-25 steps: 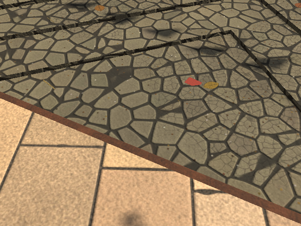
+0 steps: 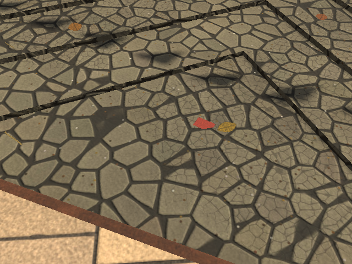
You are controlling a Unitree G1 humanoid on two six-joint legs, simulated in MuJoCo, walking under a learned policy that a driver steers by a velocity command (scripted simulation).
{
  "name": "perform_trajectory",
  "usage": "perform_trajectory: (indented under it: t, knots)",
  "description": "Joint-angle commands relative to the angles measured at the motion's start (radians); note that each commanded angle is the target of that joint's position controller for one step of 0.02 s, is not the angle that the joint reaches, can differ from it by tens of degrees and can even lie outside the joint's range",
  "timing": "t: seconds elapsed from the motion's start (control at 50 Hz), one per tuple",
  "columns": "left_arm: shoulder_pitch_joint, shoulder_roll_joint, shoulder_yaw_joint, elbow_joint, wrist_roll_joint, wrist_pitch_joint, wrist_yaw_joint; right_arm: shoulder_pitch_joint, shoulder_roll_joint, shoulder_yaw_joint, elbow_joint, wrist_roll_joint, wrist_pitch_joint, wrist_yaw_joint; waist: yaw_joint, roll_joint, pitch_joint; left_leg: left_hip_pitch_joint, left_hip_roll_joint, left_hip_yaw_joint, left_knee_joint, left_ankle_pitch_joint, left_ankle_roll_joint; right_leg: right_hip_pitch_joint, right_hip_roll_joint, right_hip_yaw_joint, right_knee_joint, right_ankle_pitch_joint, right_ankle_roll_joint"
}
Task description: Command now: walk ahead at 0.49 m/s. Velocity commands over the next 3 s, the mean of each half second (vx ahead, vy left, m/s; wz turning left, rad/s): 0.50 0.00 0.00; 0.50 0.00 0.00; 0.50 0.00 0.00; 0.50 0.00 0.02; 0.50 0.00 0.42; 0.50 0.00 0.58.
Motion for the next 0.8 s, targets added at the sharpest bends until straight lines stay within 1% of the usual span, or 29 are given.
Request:
perform_trajectory:
  t: [0.02,0.08,0.16,0.22,0.24,0.26,0.28,0.3,0.32,0.34,0.36,0.38,0.4,0.42,0.44,0.46,0.48,0.5,0.54,0.58,0.6,0.64,0.66,0.68,0.7,0.72,0.76,0.78,0.8]
  knots:
    - [-0.004,0.003,-0.007,-0.043,-0.005,0.021,-0.009,-0.008,-0.080,0.003,-0.056,0.003,-0.029,0.025,0.050,0.090,0.044,-0.171,0.261,-0.142,-0.151,0.304,0.191,0.129,0.016,-0.054,-0.171,0.192,0.039]
    - [-0.085,0.034,0.007,-0.068,-0.014,0.037,-0.006,0.124,-0.110,-0.001,-0.002,0.007,-0.024,0.041,0.020,0.101,0.056,0.046,0.311,-0.164,-0.116,0.423,0.196,0.032,0.034,-0.040,-0.280,0.197,0.062]
    - [-0.200,0.037,0.022,-0.093,-0.021,0.036,-0.001,0.189,-0.091,-0.001,0.044,-0.003,-0.003,0.034,-0.002,0.101,0.073,0.291,0.361,-0.175,-0.105,0.403,0.161,-0.063,0.043,-0.020,-0.415,0.125,0.036]
    - [-0.253,0.040,0.035,-0.099,-0.026,0.029,-0.004,0.179,-0.113,-0.016,0.045,-0.002,0.019,0.026,0.001,0.111,0.079,0.308,0.367,-0.154,-0.086,0.422,0.126,0.038,0.074,-0.054,-0.467,0.044,0.011]
    - [-0.249,0.048,0.041,-0.097,-0.030,0.023,-0.003,0.164,-0.127,-0.023,0.039,-0.001,0.023,0.021,0.016,0.117,0.070,0.296,0.367,-0.141,-0.061,0.478,0.115,0.106,0.092,-0.079,-0.479,0.030,0.001]
    - [-0.220,0.069,0.053,-0.087,-0.043,0.014,0.000,0.138,-0.139,-0.030,0.032,0.000,0.026,0.016,0.051,0.117,0.043,0.259,0.344,-0.115,0.000,0.599,0.094,0.227,0.121,-0.113,-0.501,0.063,-0.017]
    - [-0.149,0.097,0.068,-0.065,-0.059,0.002,0.005,0.124,-0.148,-0.036,0.022,-0.006,0.024,0.015,0.087,0.122,-0.014,0.162,0.297,-0.082,0.089,0.721,0.052,0.426,0.140,-0.120,-0.457,0.110,-0.049]
    - [0.027,0.149,0.083,-0.015,-0.070,-0.011,0.008,0.152,-0.102,-0.026,0.005,-0.013,0.016,0.013,0.123,0.044,-0.199,-0.010,0.211,-0.039,0.300,0.613,-0.014,0.788,0.080,-0.045,-0.344,0.270,-0.143]
    - [0.307,0.162,0.082,0.051,-0.055,-0.012,0.010,0.234,-0.030,0.001,-0.014,-0.023,0.005,0.032,0.195,-0.159,-0.398,-0.373,0.050,-0.025,0.612,0.090,-0.082,1.226,-0.133,0.343,-0.498,0.101,-0.313]
    - [0.525,0.154,0.082,0.139,-0.017,-0.015,0.018,0.114,-0.066,-0.015,-0.030,0.002,0.011,0.056,0.272,-0.112,-0.352,-0.549,0.013,-0.109,0.935,-0.417,-0.063,1.257,-0.233,0.586,-0.644,0.015,-0.310]
    - [0.446,0.182,0.097,0.145,-0.005,-0.038,0.028,-0.035,-0.099,-0.039,-0.077,0.022,0.006,0.050,0.251,-0.045,-0.118,-0.666,0.082,-0.195,1.042,-0.367,-0.015,1.045,-0.205,0.497,-0.683,-0.123,-0.216]
    - [0.300,0.154,0.092,0.122,-0.020,-0.044,0.038,-0.091,-0.121,-0.051,-0.085,0.017,0.000,0.026,0.198,-0.015,0.001,-0.635,0.154,-0.183,1.033,-0.276,0.000,0.814,-0.182,0.380,-0.719,-0.121,-0.187]
    - [0.232,0.083,0.067,0.111,-0.033,-0.043,0.046,-0.092,-0.085,-0.044,-0.101,-0.001,0.001,0.006,0.145,-0.002,-0.011,-0.548,0.190,-0.179,0.983,-0.218,0.014,0.698,-0.160,0.314,-0.749,-0.058,-0.185]
    - [0.209,0.024,0.052,0.112,-0.038,-0.043,0.051,-0.103,-0.040,-0.035,-0.107,-0.011,0.009,-0.002,0.119,0.015,0.000,-0.508,0.216,-0.176,0.954,-0.165,0.013,0.632,-0.144,0.257,-0.779,0.027,-0.182]
    - [0.202,-0.004,0.043,0.107,-0.036,-0.045,0.051,-0.093,0.001,-0.027,-0.112,-0.015,0.018,-0.004,0.086,0.014,0.007,-0.471,0.227,-0.168,0.926,-0.138,0.010,0.577,-0.122,0.216,-0.804,0.063,-0.174]
    - [0.201,-0.012,0.041,0.105,-0.035,-0.054,0.047,-0.089,0.004,-0.029,-0.114,-0.008,0.027,0.000,0.070,0.009,0.023,-0.466,0.225,-0.154,0.889,-0.132,0.004,0.546,-0.103,0.176,-0.827,0.066,-0.168]
    - [0.192,-0.010,0.041,0.097,-0.036,-0.067,0.044,-0.100,-0.008,-0.032,-0.119,-0.001,0.029,0.006,0.065,0.006,0.031,-0.469,0.222,-0.140,0.830,-0.099,-0.003,0.522,-0.082,0.131,-0.840,0.084,-0.161]
    - [0.212,0.004,0.041,0.103,-0.030,-0.077,0.039,-0.123,-0.019,-0.035,-0.128,0.002,0.033,0.011,0.067,-0.006,0.040,-0.480,0.222,-0.122,0.788,-0.041,-0.015,0.497,-0.072,0.103,-0.847,0.143,-0.167]
    - [0.280,0.009,0.036,0.131,-0.012,-0.088,0.022,-0.203,-0.032,-0.035,-0.163,-0.001,0.046,0.015,0.073,0.000,0.044,-0.524,0.230,-0.105,0.660,0.098,-0.041,0.502,-0.078,0.078,-0.838,0.270,-0.182]
    - [0.315,0.011,0.028,0.144,-0.012,-0.086,0.002,-0.299,-0.042,-0.035,-0.206,-0.009,0.056,0.018,0.080,0.007,0.039,-0.483,0.217,-0.084,0.518,0.243,-0.050,0.465,-0.049,0.030,-0.824,0.341,-0.169]
    - [0.334,0.021,0.025,0.162,-0.006,-0.080,-0.008,-0.309,-0.035,-0.033,-0.212,-0.013,0.065,0.024,0.079,-0.021,0.035,-0.444,0.205,-0.075,0.518,0.286,-0.052,0.435,-0.043,0.020,-0.815,0.337,-0.172]
    - [0.364,0.033,0.020,0.173,-0.006,-0.074,-0.020,-0.341,-0.062,-0.041,-0.229,-0.009,0.075,0.031,0.083,-0.021,0.044,-0.423,0.184,-0.065,0.504,0.292,-0.051,0.431,-0.050,0.013,-0.799,0.309,-0.175]
    - [0.409,0.033,0.018,0.200,0.013,-0.075,-0.020,-0.319,-0.068,-0.042,-0.229,-0.008,0.075,0.033,0.076,-0.027,0.054,-0.477,0.204,-0.116,0.571,0.330,-0.050,0.500,-0.095,0.046,-0.764,0.329,-0.186]
    - [0.420,0.028,0.016,0.195,0.020,-0.077,-0.013,-0.304,-0.085,-0.049,-0.227,-0.017,0.068,0.034,0.074,0.002,0.045,-0.501,0.194,-0.098,0.611,0.299,-0.049,0.544,-0.089,0.031,-0.720,0.322,-0.175]
    - [0.431,0.026,0.015,0.203,0.026,-0.078,-0.005,-0.312,-0.103,-0.057,-0.233,-0.016,0.065,0.031,0.080,0.000,0.047,-0.543,0.196,-0.107,0.620,0.247,-0.048,0.599,-0.102,0.043,-0.685,0.318,-0.171]
    - [0.443,0.024,0.011,0.206,0.020,-0.078,0.006,-0.344,-0.113,-0.062,-0.248,-0.010,0.058,0.026,0.090,-0.007,0.050,-0.584,0.200,-0.105,0.616,0.193,-0.046,0.659,-0.111,0.057,-0.656,0.310,-0.164]
    - [0.465,0.022,0.008,0.213,0.015,-0.075,0.022,-0.409,-0.109,-0.068,-0.286,-0.005,0.048,0.016,0.104,-0.021,0.059,-0.576,0.189,-0.077,0.600,0.071,-0.037,0.712,-0.125,0.066,-0.605,0.346,-0.144]
    - [0.456,0.041,0.014,0.207,0.010,-0.074,0.027,-0.408,-0.110,-0.074,-0.298,-0.001,0.043,0.014,0.096,-0.032,0.059,-0.514,0.172,-0.051,0.591,0.000,-0.026,0.697,-0.124,0.055,-0.573,0.405,-0.132]
    - [0.407,0.064,0.022,0.184,0.009,-0.074,0.029,-0.350,-0.120,-0.085,-0.291,0.000,0.037,0.010,0.062,-0.043,0.045,-0.371,0.140,-0.002,0.571,-0.064,-0.011,0.630,-0.102,0.014,-0.524,0.493,-0.115]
